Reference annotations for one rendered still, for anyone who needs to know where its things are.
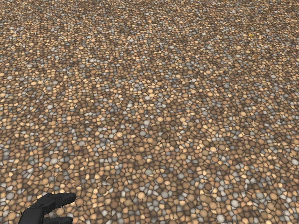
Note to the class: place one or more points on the left robot hand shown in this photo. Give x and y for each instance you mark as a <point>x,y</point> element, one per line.
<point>44,205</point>

